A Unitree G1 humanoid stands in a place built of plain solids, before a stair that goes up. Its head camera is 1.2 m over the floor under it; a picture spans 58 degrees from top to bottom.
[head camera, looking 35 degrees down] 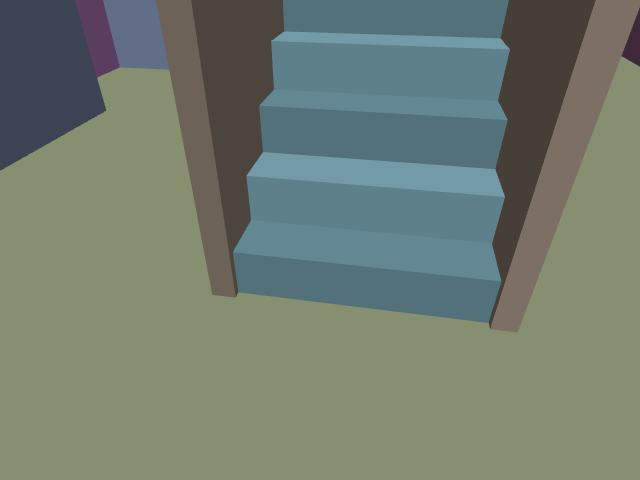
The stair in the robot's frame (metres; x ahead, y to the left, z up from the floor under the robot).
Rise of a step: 0.21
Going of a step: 0.24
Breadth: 0.99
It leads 10 degrees to the right of straight ahead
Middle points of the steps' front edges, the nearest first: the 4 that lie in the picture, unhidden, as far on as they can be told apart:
1.25 -0.15 0.21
1.48 -0.19 0.42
1.71 -0.23 0.62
1.95 -0.27 0.83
